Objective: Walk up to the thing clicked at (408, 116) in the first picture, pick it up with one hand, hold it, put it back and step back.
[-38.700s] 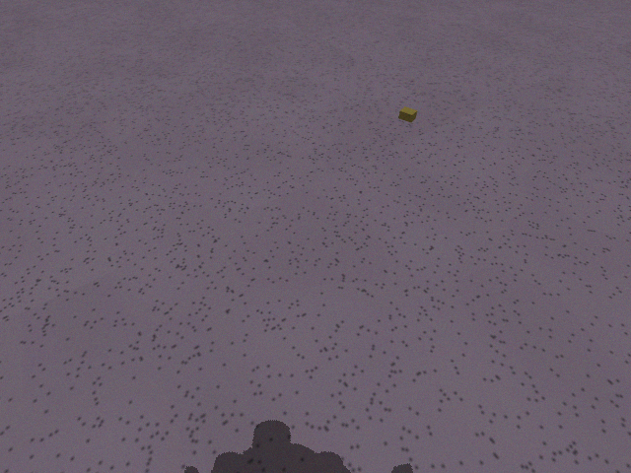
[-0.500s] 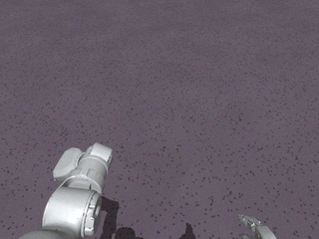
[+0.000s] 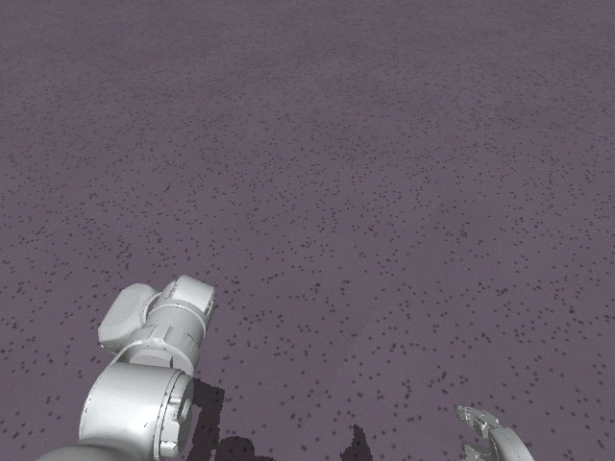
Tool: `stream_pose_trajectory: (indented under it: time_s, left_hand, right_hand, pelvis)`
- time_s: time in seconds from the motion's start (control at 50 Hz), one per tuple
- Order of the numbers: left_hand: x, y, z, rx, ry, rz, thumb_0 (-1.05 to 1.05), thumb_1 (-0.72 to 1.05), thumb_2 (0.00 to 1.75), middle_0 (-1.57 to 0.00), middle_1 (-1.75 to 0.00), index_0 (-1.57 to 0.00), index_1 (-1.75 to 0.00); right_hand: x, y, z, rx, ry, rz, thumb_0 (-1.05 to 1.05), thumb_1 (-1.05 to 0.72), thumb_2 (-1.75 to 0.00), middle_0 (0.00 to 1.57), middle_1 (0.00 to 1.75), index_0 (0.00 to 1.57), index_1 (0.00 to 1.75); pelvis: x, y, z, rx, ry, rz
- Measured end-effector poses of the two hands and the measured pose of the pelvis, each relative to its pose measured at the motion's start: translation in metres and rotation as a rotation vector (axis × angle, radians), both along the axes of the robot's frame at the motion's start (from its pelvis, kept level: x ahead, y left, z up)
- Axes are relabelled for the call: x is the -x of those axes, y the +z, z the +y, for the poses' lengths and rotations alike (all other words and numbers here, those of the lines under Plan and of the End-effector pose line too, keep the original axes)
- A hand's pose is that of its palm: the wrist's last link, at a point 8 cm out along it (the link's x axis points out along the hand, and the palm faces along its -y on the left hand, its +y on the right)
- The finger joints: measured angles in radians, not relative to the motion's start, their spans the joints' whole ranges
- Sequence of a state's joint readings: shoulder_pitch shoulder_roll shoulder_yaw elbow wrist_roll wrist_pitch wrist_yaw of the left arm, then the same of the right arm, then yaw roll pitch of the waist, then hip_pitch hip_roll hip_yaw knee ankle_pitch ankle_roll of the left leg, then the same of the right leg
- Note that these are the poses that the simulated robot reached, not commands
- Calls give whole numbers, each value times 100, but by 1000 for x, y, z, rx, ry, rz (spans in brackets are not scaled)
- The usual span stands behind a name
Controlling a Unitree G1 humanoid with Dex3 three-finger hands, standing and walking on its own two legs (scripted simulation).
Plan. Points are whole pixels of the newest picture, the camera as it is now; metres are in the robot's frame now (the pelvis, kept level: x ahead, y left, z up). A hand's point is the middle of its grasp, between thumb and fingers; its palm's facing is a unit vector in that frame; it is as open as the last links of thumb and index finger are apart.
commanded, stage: crouch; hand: left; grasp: from above
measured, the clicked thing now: (164, 335) +0.33 +0.24 -0.06
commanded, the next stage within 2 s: lower in 2.00 s
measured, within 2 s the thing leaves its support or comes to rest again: neither
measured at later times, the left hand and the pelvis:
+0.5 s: hand (173, 365) +0.31 +0.23 -0.11, palm faces -0.15 -0.44 -0.89, open 10.6 cm; pelvis -0.01 +0.00 -0.03, yaw +0 degrees
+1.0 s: hand (207, 393) +0.34 +0.25 -0.36, palm faces -0.04 -0.46 -0.89, open 10.6 cm; pelvis -0.07 +0.01 -0.23, yaw -4 degrees
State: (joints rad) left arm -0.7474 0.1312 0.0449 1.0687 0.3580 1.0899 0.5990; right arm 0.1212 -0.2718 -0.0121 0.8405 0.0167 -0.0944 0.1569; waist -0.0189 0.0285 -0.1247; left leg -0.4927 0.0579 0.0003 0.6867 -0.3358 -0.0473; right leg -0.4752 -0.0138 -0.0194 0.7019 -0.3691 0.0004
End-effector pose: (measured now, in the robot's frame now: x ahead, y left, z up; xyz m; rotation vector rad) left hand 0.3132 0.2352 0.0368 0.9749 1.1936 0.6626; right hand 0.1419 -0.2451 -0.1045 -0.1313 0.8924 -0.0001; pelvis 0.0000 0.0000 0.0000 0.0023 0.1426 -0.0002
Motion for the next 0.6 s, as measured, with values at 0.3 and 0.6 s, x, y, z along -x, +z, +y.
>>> stream_pose_trajectory:
  time_s: [0.3, 0.6]
  left_hand:
    - [1, -17, -2, -10, -37, 56, 2, 10, 41, -92, -67, -52, -52]
    - [-3, -137, 10, -35, -20, 69, 2, 11, 38, -94, -68, -52, -54]
  right_hand:
    - [-2, -2, -2, 5, -11, 0, 1, -87, -89, 20, 30, 20, 30]
    - [80, -76, -12, 77, 3, 277, 1, -88, -89, 20, 30, 20, 30]
  pelvis:
    - [-4, -2, 0, 0, -5, 26]
    - [23, -63, -1, 8, -12, 242]
